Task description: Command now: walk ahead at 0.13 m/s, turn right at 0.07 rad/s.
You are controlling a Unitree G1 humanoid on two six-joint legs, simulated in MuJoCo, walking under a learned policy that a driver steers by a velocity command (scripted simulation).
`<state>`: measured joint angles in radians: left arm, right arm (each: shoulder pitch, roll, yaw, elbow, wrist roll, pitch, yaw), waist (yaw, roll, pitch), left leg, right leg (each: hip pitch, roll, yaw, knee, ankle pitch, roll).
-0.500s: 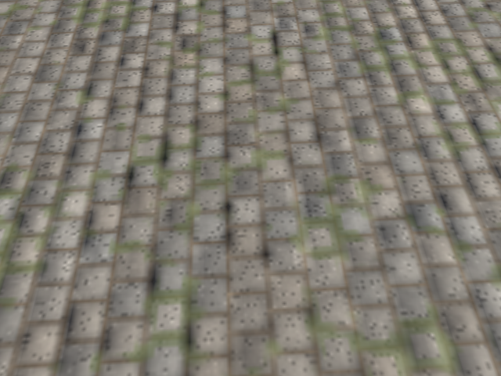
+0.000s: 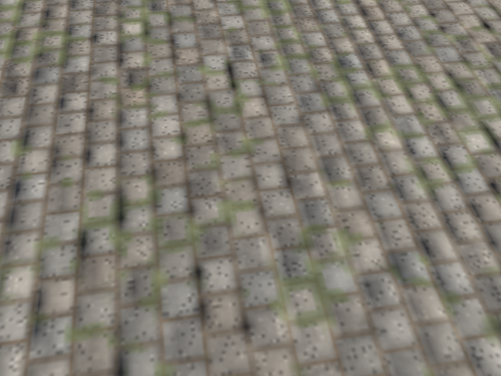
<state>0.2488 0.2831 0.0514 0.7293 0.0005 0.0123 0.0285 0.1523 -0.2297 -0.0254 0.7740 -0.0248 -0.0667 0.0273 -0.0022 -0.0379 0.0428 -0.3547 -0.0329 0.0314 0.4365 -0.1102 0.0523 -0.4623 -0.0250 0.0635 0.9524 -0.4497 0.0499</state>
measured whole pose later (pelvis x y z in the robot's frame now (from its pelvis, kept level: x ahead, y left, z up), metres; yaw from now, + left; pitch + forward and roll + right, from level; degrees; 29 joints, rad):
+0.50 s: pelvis +0.07 -0.02 +0.00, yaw +0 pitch -1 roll +0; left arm 0.23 0.21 0.04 0.81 0.01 -0.01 0.03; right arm 0.15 -0.23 -0.02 0.93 -0.01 -0.01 0.00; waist -0.01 0.00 0.03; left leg -0.25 -0.01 0.02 0.55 -0.28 0.01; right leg -0.24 -0.02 0.04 0.57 -0.31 0.02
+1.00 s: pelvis +0.07 -0.02 +0.00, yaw +1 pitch -2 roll +0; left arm 0.23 0.20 0.04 1.01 0.00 0.00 0.05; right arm 0.16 -0.21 -0.03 1.08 0.00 0.01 -0.03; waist -0.01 0.00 0.04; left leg -0.21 0.00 0.01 0.52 -0.27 0.01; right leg -0.19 -0.01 0.03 0.51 -0.29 0.02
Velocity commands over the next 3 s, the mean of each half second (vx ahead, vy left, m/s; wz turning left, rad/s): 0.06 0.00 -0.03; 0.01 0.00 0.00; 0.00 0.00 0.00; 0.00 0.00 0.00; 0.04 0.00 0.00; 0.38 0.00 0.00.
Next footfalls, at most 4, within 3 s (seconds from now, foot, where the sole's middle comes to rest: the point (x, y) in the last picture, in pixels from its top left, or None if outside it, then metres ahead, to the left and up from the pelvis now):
0.14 right None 0.10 -0.15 -0.77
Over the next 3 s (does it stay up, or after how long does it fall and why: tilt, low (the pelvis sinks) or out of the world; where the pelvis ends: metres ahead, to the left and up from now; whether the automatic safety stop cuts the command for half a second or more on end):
stays up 0.27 -0.04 -0.01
